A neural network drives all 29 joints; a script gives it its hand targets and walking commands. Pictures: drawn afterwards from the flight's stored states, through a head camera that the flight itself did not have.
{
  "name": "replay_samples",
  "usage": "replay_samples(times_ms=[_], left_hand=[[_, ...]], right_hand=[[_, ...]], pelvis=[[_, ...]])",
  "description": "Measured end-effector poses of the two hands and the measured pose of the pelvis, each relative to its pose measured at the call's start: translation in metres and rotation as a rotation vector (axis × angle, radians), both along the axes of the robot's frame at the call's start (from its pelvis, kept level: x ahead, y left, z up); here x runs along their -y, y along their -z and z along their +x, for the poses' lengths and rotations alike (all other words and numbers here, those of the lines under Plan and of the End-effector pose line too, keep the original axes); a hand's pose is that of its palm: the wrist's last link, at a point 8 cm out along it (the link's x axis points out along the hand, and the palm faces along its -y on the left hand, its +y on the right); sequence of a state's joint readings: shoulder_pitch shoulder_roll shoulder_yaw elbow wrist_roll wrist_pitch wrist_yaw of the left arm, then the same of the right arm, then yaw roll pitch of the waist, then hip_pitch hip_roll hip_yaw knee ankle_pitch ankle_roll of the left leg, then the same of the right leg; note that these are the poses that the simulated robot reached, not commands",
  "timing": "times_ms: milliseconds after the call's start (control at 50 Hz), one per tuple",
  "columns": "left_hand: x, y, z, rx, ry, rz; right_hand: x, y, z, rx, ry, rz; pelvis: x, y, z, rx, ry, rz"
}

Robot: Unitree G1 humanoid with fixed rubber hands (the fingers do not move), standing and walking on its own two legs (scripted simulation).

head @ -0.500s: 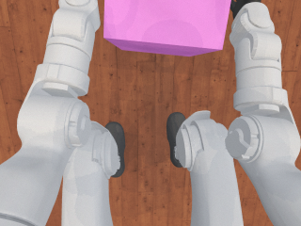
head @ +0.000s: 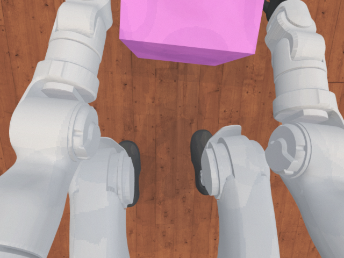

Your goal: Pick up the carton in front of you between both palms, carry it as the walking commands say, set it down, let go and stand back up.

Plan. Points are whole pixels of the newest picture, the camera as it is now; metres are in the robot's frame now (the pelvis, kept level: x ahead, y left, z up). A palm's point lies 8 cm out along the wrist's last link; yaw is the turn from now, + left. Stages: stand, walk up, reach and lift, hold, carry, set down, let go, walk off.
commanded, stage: set down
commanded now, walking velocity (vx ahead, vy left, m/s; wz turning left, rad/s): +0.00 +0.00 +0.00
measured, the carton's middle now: (186, 4) +0.56 -0.07 -0.24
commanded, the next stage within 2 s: let go in 1.92 s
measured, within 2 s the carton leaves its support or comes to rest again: neither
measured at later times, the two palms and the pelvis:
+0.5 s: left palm out of the picture +0.57 +0.09 -0.17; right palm (282, 5) +0.52 -0.22 -0.16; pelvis +0.00 +0.01 +0.00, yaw -1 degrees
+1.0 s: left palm out of the picture +0.60 +0.12 -0.15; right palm out of the picture +0.53 -0.25 -0.15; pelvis +0.00 +0.00 +0.00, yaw -1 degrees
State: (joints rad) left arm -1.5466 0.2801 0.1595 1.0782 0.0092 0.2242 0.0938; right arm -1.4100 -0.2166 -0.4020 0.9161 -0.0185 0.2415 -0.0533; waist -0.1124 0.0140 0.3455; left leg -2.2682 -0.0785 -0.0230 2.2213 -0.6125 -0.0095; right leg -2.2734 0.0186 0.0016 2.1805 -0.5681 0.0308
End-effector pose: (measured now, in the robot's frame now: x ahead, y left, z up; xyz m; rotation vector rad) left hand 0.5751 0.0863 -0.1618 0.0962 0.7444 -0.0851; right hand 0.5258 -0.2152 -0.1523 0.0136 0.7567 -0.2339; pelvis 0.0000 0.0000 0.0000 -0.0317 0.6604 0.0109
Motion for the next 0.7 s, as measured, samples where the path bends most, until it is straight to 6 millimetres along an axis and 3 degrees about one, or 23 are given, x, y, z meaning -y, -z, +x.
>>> replay_samples(times_ms=[560, 700], left_hand=[[-0.002, 0.009, 0.0, 0.035, 0.057, -0.083], [-0.012, 0.03, -0.006, 0.017, 0.056, 0.003]], right_hand=[[0.008, 0.009, -0.001, 0.008, -0.03, 0.038], [0.011, 0.027, -0.01, -0.016, 0.005, -0.004]], pelvis=[[-0.006, 0.003, -0.005, 0.071, 0.005, -0.01], [-0.006, 0.002, -0.006, 0.097, 0.003, -0.012]])
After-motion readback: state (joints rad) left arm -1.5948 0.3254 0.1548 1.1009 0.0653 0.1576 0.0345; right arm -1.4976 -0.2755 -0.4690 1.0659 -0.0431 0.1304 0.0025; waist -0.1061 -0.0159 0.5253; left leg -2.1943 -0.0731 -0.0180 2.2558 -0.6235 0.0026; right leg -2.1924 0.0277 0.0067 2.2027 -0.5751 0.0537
